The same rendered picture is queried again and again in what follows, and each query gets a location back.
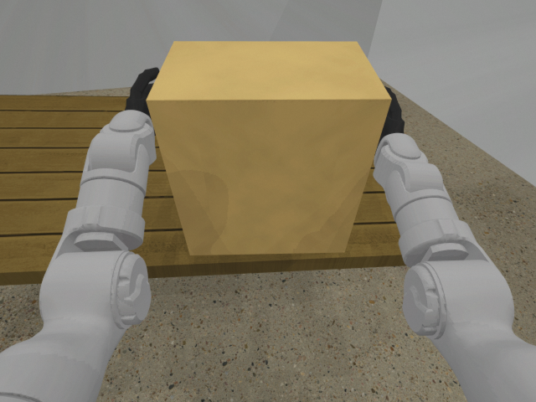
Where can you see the table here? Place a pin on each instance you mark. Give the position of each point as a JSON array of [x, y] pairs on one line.
[[44, 140]]

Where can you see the robot left upper arm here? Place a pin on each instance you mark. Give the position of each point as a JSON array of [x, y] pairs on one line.
[[89, 300]]

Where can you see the left robot forearm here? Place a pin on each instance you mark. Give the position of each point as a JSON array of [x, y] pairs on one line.
[[108, 213]]

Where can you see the robot right upper arm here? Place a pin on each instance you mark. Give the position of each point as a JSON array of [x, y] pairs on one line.
[[465, 309]]

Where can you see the right robot forearm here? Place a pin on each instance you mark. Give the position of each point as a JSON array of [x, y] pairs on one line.
[[429, 227]]

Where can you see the carton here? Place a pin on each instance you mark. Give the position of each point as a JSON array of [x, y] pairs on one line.
[[267, 145]]

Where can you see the robot left hand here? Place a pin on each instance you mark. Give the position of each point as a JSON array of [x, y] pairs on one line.
[[140, 91]]

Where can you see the robot right hand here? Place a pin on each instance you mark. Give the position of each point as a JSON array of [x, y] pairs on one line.
[[393, 123]]

